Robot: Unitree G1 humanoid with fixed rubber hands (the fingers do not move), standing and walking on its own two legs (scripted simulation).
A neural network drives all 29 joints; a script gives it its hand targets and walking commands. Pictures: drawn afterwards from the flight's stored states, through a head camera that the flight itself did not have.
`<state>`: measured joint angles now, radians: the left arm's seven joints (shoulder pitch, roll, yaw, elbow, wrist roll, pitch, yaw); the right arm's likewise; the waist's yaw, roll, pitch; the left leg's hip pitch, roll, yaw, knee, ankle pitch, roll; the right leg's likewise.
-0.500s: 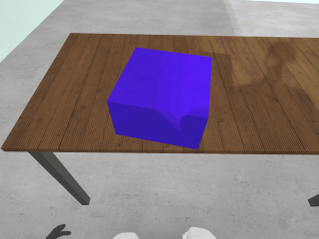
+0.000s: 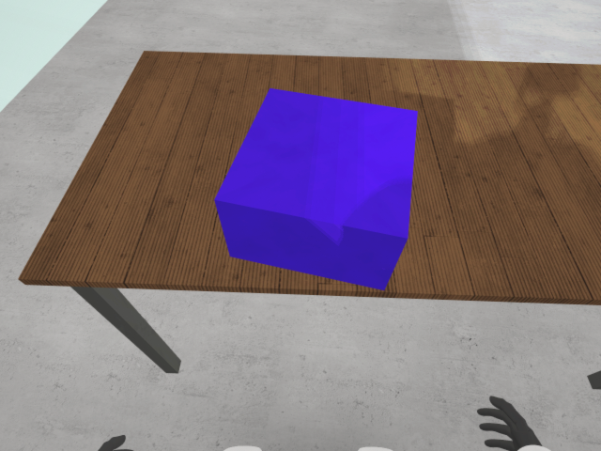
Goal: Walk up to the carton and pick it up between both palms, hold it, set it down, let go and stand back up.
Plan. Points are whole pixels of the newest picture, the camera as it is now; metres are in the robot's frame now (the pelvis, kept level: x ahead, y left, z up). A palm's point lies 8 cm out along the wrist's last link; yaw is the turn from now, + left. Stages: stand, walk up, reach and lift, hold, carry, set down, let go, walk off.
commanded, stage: walk up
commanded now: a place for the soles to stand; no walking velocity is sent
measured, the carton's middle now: (323, 183) +0.51 +0.00 +0.01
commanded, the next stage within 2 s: reach and lift in 1.44 s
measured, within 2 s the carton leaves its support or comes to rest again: neither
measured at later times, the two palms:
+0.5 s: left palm out of the picture +0.07 +0.28 -0.12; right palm out of the picture +0.07 -0.30 -0.11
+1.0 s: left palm (118, 445) +0.12 +0.26 -0.11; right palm out of the picture +0.09 -0.32 -0.12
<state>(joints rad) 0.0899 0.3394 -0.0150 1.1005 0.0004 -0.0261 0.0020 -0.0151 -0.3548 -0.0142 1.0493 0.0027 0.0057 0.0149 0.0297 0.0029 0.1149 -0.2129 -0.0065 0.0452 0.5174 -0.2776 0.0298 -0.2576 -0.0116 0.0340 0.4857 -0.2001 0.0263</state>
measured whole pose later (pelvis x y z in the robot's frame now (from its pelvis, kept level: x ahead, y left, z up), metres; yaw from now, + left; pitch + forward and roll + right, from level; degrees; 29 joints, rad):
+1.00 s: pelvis +0.01 -0.02 +0.01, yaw -3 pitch -2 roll +0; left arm 0.07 0.32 0.00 1.07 0.01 0.00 0.00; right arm 0.05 -0.34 -0.03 1.10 -0.01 0.01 0.02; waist -0.01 0.02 0.07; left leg -0.13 0.03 0.08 0.42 -0.25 0.00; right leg -0.21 0.03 0.07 0.43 -0.18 -0.01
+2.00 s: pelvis +0.02 -0.02 +0.00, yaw -1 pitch -7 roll -1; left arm 0.23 0.30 0.08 0.34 0.05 0.50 -0.01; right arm 0.25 -0.25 -0.09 0.65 0.02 -0.02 0.00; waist -0.02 -0.04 0.08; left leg -0.10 0.03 0.04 0.56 -0.35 0.00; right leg -0.15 0.02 0.02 0.54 -0.27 0.00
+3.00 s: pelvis +0.04 -0.01 +0.01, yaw +1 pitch -3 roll -2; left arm 0.48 0.47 0.05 -0.12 -0.28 0.15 -0.08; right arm 0.54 -0.02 0.01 -0.14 0.14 0.16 -0.20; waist 0.06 -0.02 0.10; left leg -0.06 0.02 0.02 0.40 -0.29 0.01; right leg -0.07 0.01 0.00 0.32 -0.19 0.01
